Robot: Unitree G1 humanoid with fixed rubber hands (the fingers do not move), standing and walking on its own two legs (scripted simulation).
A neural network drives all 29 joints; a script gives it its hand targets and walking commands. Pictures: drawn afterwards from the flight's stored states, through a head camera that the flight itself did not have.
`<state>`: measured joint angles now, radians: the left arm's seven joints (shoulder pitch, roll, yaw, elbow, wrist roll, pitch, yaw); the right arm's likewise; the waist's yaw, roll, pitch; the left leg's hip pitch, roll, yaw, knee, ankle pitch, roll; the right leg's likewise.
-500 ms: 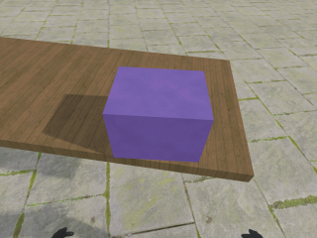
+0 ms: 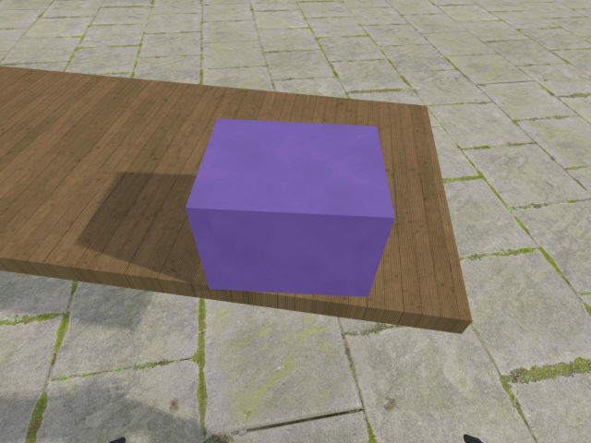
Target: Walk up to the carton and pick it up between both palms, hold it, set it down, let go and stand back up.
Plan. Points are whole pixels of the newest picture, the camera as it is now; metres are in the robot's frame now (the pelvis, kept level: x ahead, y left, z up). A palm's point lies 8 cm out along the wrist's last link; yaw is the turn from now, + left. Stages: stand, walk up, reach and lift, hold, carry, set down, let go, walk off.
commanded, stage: stand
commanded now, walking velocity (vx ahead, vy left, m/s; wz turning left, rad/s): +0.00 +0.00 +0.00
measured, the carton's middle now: (292, 208) +0.48 +0.01 +0.03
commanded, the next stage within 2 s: none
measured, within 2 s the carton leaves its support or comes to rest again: neither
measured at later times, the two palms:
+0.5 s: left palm out of the picture +0.09 +0.26 -0.10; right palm out of the picture +0.08 -0.27 -0.10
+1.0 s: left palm out of the picture +0.09 +0.26 -0.10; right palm out of the picture +0.07 -0.27 -0.10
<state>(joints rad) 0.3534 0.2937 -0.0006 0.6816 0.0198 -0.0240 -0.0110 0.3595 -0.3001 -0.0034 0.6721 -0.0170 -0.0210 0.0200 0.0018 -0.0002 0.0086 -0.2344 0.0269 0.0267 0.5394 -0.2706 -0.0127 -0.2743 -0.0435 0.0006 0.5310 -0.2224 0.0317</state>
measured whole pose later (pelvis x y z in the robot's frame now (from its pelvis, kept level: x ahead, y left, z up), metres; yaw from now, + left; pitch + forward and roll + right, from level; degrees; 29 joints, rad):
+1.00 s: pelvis +0.01 -0.01 +0.00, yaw -1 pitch -2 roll +0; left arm 0.34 0.29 0.00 0.70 0.01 -0.01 -0.01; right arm 0.36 -0.30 0.01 0.69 -0.01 -0.01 0.01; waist 0.00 0.00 0.01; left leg -0.22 0.04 0.03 0.53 -0.28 -0.02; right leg -0.27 -0.03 0.01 0.54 -0.24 0.02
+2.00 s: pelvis +0.02 +0.00 +0.00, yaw -1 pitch -1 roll +0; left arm 0.33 0.29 0.00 0.71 0.01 0.00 0.00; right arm 0.36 -0.30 0.00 0.70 -0.01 0.00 0.00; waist 0.00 0.00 0.02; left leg -0.21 0.04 0.05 0.52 -0.29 -0.02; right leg -0.27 -0.03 0.02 0.53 -0.24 0.02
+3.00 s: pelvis +0.02 +0.00 +0.00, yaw -2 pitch -1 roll +0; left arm 0.32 0.29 0.00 0.72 0.01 0.00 0.00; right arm 0.37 -0.30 0.00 0.70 -0.01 0.00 0.00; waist 0.00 0.00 0.02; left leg -0.20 0.04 0.06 0.51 -0.29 -0.02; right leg -0.27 -0.02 0.03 0.53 -0.24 0.02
